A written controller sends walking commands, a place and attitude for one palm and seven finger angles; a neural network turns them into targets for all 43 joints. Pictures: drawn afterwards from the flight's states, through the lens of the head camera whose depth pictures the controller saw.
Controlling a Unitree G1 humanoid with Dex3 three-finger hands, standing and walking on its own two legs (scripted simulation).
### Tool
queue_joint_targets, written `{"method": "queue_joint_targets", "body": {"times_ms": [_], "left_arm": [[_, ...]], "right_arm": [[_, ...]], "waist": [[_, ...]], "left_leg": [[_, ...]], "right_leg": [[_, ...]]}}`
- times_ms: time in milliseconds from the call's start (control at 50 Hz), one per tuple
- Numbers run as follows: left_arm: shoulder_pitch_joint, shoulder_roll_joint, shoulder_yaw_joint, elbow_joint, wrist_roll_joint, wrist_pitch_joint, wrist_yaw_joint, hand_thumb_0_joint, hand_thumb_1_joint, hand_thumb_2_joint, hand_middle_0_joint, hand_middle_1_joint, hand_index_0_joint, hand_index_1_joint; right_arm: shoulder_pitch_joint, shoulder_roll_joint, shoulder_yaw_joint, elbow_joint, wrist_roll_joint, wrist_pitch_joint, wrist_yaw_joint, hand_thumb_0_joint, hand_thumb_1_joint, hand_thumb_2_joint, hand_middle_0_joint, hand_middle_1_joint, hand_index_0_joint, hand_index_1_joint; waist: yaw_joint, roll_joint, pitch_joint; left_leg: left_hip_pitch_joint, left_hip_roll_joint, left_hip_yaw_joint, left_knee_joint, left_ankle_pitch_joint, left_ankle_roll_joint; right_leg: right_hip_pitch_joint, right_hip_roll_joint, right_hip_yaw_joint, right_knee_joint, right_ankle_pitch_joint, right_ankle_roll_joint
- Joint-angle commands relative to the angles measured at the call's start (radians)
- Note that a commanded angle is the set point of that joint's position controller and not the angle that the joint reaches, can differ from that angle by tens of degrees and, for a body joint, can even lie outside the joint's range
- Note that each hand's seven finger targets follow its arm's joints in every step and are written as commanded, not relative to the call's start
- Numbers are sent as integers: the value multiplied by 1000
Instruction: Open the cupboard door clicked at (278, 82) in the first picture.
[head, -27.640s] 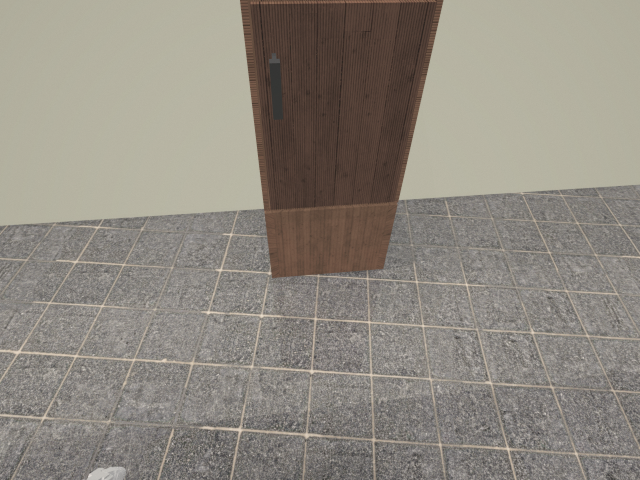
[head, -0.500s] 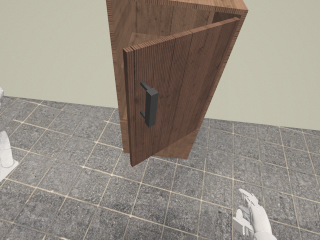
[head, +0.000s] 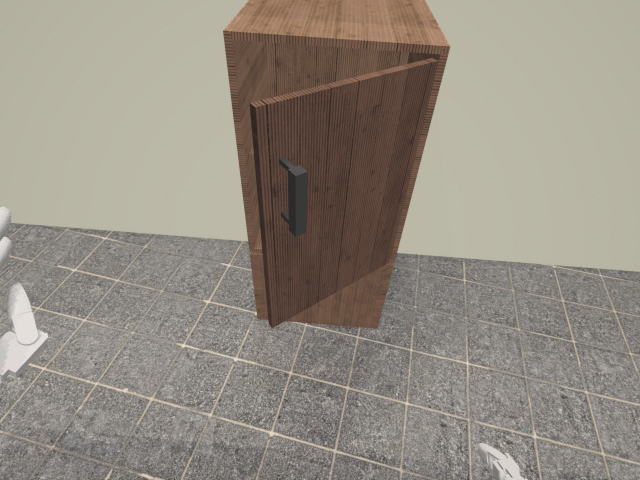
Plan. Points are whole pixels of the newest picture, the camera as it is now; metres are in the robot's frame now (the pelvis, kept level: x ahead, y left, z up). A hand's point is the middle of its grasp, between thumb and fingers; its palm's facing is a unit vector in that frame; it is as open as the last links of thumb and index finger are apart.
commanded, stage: stop stepping back and stand still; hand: left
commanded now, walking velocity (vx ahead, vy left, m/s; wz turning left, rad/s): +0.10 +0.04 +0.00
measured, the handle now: (291, 196) +0.58 +0.09 +0.05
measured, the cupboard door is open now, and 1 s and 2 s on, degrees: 40 40 40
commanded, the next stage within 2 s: let the arm hang, fingers relaxed in 0.38 s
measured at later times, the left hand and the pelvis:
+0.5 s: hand (31, 375) +0.17 +0.27 +0.15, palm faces +0.43 -0.78 -0.46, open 7.4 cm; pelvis -0.03 +0.00 +0.00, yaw +0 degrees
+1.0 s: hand out of the picture -0.11 +0.21 -0.17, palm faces +0.04 -0.97 -0.22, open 7.2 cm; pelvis -0.05 +0.01 +0.01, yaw +2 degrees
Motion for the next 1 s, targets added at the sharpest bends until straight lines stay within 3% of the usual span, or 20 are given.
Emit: {"method": "queue_joint_targets", "body": {"times_ms": [0,20,40,60,100,160,220,260,280,320,380,440,460,480,520,560,600,680,780,980], "left_arm": [[-90,178,114,-170,-4,-60,24,0,900,900,-200,-300,-200,-300],[-56,173,115,-155,-8,-60,20,0,900,900,-200,-300,-200,-300],[-24,202,144,-177,-5,-65,18,0,900,900,-200,-300,-200,-300],[-49,179,117,-224,-2,-70,16,0,900,900,-200,-300,-200,-300],[-73,194,128,-249,6,-73,21,0,900,900,-200,-300,-200,-300],[-41,193,144,-245,10,-75,27,0,900,900,-200,-300,-200,-300],[22,183,153,-203,-2,-83,24,0,900,900,-200,-300,-200,-300],[25,179,146,-171,-11,-80,20,0,900,900,-200,-300,-200,-300],[-3,176,137,-175,-9,-79,20,0,900,900,-200,-300,-200,-300],[-49,171,128,-159,-4,-78,19,0,900,900,-200,-300,-200,-300],[-84,160,101,-134,2,-73,10,0,900,900,-200,-300,-200,-300],[-109,179,103,-155,8,-74,9,0,900,900,-200,-300,-200,-300],[-119,-18,-297,608,86,103,-135,0,900,900,-200,-300,-200,-300],[-91,-41,-274,647,71,173,-152,0,900,900,-200,-300,-200,-300],[-139,-47,-294,721,72,186,-158,0,900,900,-200,-300,-200,-300],[-201,-8,-304,836,75,177,-160,0,900,900,-200,-300,-200,-300],[-280,38,-316,961,72,172,-158,0,900,900,-200,-300,-200,-300],[-340,17,-360,1194,57,190,-144,0,900,900,-200,-300,-200,-300],[-279,-31,-365,1409,49,191,-141,0,900,900,-200,-300,-200,-300],[-234,-40,-376,1560,45,194,-140,0,900,900,-200,-300,-200,-300]], "right_arm": [[-151,-137,-59,-191,15,-67,-27,0,-900,-900,200,300,200,300],[-145,-147,-65,-199,22,-65,-24,0,-900,-900,200,300,200,300],[-144,-138,-53,-188,9,-64,-21,0,-900,-900,200,300,200,300],[-137,-130,-48,-193,10,-64,-18,0,-900,-900,200,300,200,300],[-141,-135,-55,-187,1,-79,-18,0,-900,-900,200,300,200,300],[-148,-136,-53,-192,1,-91,-17,0,-900,-900,200,300,200,300],[-139,-127,-58,-200,5,-82,-5,0,-900,-900,200,300,200,300],[-133,-114,-59,-192,9,-67,0,0,-900,-900,200,300,200,300],[-134,-114,-60,-190,10,-62,0,0,-900,-900,200,300,200,300],[-134,-116,-57,-184,9,-61,-3,0,-900,-900,200,300,200,300],[-154,-123,-51,-184,8,-64,-18,0,-900,-900,200,300,200,300],[-165,-124,-46,-189,5,-71,-26,0,-900,-900,200,300,200,300],[-206,-304,-102,72,2,-70,63,0,-900,-900,200,300,200,300],[-135,-239,-99,72,7,-4,60,0,-900,-900,200,300,200,300],[-136,-216,-73,70,-8,33,57,0,-900,-900,200,300,200,300],[-149,-217,-66,89,-15,49,58,0,-900,-900,200,300,200,300],[-156,-225,-68,124,-15,70,62,0,-900,-900,200,300,200,300],[-167,-190,-40,200,-23,104,60,0,-900,-900,200,300,200,300],[-127,-150,-33,293,-19,119,45,0,-900,-900,200,300,200,300],[-29,-154,-50,392,-14,131,34,0,-900,-900,200,300,200,300]], "waist": [[-2,62,24],[1,57,5],[-6,193,-12],[-10,221,-6],[-9,200,37],[-3,183,43],[-10,40,27],[-19,-30,42],[-19,-43,54],[-20,-48,51],[-8,87,59],[3,97,40],[-26,103,106],[2,76,22],[14,11,1],[15,-160,-24],[-4,-192,-16],[-2,87,54],[6,195,60],[-2,65,142]], "left_leg": [[158,67,-75,-186,188,50],[177,92,-102,-168,281,55],[196,101,-134,-192,301,65],[165,137,-209,-234,296,72],[111,213,-292,-306,186,108],[-3,176,-206,-290,76,83],[-23,46,-79,-130,25,13],[3,7,-50,0,7,-10],[9,6,-54,15,14,-14],[66,12,-66,-66,73,-10],[140,50,-117,-203,185,5],[105,80,-157,-278,174,19],[-30,107,-203,-124,384,48],[5,112,-165,-137,434,50],[-51,126,-215,-156,316,77],[-16,94,-205,-129,289,63],[59,40,-156,-86,254,34],[81,65,-186,-215,231,29],[74,58,-188,-280,58,18],[89,73,-205,-324,-38,27]], "right_leg": [[-88,-117,123,-9,250,5],[-86,-93,114,16,306,22],[-134,-74,69,71,260,28],[-125,-42,7,126,158,40],[-147,-26,-21,155,-44,50],[-26,-39,-16,33,34,44],[-27,-120,158,-126,109,-6],[-109,-225,295,-223,61,-60],[-122,-243,298,-233,65,-71],[-117,-209,225,-193,128,-49],[-126,-95,110,-125,146,20],[-53,-55,62,-103,169,45],[-138,-109,18,58,297,27],[-93,-109,46,59,280,20],[-77,-92,36,76,152,9],[-49,-118,78,8,185,-6],[-100,-181,142,-65,218,-42],[-84,-136,109,-78,127,-19],[-27,-134,106,-158,36,-20],[-90,-131,80,-198,-52,-21]]}}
